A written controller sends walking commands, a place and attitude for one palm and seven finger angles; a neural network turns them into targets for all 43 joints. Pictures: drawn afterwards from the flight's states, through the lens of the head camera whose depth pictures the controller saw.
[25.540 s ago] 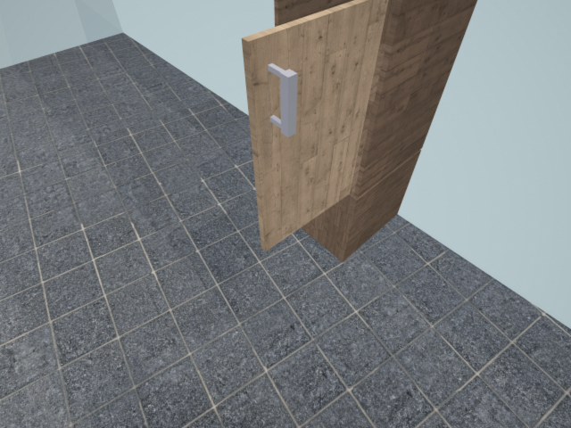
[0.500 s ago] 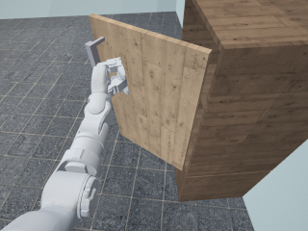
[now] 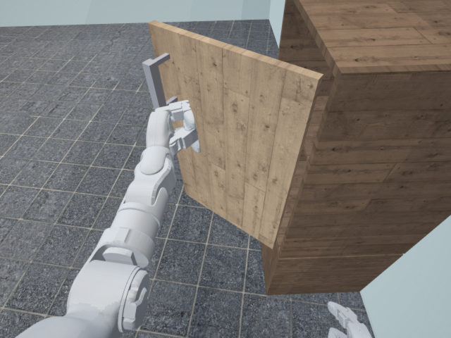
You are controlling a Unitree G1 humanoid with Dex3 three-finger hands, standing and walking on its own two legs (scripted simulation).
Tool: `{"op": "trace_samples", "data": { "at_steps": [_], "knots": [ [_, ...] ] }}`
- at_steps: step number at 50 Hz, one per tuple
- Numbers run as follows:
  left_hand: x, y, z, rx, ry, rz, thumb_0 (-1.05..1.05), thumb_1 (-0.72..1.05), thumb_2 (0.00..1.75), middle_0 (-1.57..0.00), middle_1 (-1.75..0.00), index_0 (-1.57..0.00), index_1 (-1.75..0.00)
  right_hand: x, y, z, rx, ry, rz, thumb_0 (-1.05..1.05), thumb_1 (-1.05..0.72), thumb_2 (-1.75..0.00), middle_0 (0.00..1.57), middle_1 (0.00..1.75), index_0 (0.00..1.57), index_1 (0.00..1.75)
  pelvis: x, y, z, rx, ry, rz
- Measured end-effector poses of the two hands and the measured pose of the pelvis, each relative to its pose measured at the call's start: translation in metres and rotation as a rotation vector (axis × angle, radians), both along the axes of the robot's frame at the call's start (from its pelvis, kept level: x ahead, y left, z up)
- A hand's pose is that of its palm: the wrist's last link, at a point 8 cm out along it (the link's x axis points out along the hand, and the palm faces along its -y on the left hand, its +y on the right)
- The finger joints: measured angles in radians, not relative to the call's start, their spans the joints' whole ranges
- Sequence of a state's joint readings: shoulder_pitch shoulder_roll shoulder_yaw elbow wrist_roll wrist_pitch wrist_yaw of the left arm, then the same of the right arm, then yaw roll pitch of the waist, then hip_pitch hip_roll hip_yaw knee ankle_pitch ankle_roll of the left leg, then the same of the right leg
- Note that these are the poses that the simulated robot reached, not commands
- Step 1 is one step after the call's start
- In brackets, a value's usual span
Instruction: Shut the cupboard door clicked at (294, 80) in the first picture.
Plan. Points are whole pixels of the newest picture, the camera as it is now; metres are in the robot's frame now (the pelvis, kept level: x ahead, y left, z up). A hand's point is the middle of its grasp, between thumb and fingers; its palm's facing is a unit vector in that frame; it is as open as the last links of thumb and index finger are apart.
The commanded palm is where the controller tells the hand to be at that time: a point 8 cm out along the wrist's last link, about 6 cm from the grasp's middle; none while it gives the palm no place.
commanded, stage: draw the hand back to the body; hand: left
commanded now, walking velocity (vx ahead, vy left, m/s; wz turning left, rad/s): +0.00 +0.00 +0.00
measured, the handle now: (162, 84) +0.59 +0.14 +0.14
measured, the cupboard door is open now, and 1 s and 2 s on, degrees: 52 52 52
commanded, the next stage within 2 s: step back with the hand held close in 1.48 s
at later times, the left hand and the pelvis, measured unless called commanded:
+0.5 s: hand (112, 184) +0.30 +0.17 +0.17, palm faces +0.07 -0.99 -0.12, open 3.1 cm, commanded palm +0.27 +0.22 +0.17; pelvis +0.01 +0.02 +0.01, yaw +1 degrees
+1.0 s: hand (5, 243) +0.22 +0.28 +0.16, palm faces +0.36 -0.86 -0.36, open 5.3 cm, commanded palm +0.16 +0.33 +0.18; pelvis +0.01 +0.04 +0.01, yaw +1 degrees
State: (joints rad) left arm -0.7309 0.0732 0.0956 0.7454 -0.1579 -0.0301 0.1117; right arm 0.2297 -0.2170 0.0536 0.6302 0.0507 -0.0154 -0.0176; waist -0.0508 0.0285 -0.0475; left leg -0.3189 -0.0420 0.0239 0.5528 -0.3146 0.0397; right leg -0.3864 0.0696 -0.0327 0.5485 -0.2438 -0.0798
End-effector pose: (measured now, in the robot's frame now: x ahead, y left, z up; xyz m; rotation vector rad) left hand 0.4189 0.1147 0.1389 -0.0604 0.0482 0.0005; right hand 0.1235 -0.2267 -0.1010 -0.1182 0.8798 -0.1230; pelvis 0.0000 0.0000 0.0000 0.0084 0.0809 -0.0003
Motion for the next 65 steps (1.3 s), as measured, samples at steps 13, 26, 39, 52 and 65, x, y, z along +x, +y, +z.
{"op": "trace_samples", "data": {
  "at_steps": [13,26,39,52,65],
  "knots": [
    [-0.075,0.07,0.008,0.072,-0.094,-0.008,0.02,0.9,0.9,-1.29,-1.5,-1.3,-1.5,0.013,-0.002,0.007,-0.022,-0.009,-0.015,0.01,-0.91,-0.9,0.2,0.3,0.2,0.3,0.017,0.01,0.004,-0.015,-0.074,0.0],
    [-0.145,0.108,0.03,0.205,-0.192,0.074,0.02,0.9,0.9,-1.19,-1.39,-1.2,-1.38,0.098,0.046,0.058,-0.016,-0.292,0.134,0.01,-0.91,-0.9,0.2,0.3,0.2,0.3,0.01,0.022,0.008,-0.018,-0.125,0.024],
    [-0.206,0.167,0.033,0.372,-0.188,0.262,0.02,0.89,0.9,-0.87,-1.04,-0.88,-1.03,0.067,0.071,0.027,0.001,-0.119,0.179,0.01,-0.91,-0.9,0.21,0.3,0.2,0.3,0.009,0.035,0.012,-0.027,-0.15,0.036],
    [-0.248,0.213,0.036,0.491,-0.145,0.373,0.01,0.89,0.9,-0.52,-0.65,-0.53,-0.65,0.05,0.05,0.022,-0.032,-0.087,0.09,0.01,-0.91,-0.9,0.21,0.3,0.2,0.3,0.014,0.041,0.011,-0.034,-0.144,0.02],
    [-0.276,0.229,0.047,0.522,-0.182,0.504,0.01,0.89,0.9,-0.25,-0.35,-0.25,-0.35,0.078,0.052,0.035,-0.059,-0.19,0.144,0.01,-0.91,-0.9,0.2,0.3,0.2,0.3,0.012,0.042,0.011,-0.03,-0.149,0.041]
  ]
}}
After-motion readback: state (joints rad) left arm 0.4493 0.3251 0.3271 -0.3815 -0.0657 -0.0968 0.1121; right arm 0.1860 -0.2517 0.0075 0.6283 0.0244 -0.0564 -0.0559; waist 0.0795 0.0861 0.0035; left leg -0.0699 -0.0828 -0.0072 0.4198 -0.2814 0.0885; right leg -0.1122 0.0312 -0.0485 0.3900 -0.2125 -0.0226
